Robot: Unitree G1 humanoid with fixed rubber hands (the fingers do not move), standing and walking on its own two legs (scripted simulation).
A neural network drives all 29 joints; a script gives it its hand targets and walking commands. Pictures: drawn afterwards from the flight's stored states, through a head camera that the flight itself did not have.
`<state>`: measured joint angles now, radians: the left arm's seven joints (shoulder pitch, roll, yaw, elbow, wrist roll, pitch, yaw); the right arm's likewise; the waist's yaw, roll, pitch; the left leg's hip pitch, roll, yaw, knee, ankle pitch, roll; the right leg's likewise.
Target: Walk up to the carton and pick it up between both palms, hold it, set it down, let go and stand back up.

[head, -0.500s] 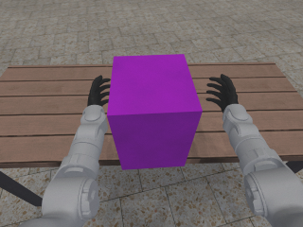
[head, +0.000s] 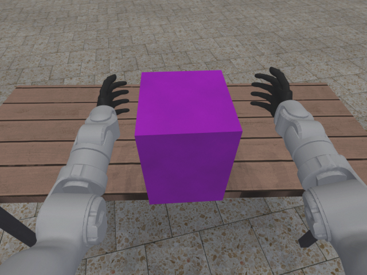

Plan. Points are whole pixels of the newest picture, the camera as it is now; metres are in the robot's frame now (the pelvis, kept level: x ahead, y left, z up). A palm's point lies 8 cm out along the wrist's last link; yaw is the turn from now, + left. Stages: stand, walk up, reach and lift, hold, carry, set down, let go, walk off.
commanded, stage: set down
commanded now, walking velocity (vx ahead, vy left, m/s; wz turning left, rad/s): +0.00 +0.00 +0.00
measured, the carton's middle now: (184, 139) +0.47 +0.03 +0.02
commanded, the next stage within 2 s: none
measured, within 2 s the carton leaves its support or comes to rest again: neither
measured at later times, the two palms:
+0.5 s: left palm (91, 99) +0.41 +0.22 +0.20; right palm (299, 90) +0.44 -0.20 +0.22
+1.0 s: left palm (89, 139) +0.36 +0.23 +0.14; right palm (289, 126) +0.40 -0.19 +0.16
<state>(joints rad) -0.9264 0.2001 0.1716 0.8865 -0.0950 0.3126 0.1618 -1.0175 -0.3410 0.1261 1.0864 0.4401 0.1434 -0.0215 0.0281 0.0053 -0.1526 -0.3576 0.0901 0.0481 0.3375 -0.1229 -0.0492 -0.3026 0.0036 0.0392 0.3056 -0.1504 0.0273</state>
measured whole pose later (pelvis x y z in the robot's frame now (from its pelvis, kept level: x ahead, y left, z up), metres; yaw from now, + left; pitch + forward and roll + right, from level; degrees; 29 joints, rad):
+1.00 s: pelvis -0.02 +0.00 +0.00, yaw +0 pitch +5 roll -1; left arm -0.64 0.22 0.17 0.50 -0.14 0.50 0.14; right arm -0.81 -0.41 0.15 0.84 0.46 0.25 0.03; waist 0.03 0.00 -0.11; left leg -0.31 0.09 0.05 0.34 -0.11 -0.05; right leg -0.26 0.00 0.04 0.31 -0.13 0.03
